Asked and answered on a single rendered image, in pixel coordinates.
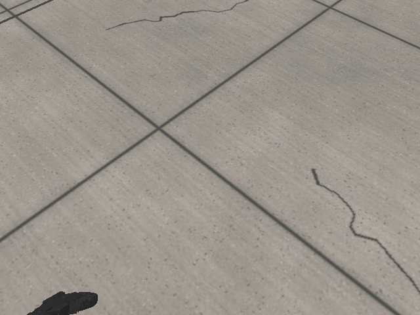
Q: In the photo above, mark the left robot hand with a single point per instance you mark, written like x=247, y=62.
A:
x=66, y=304

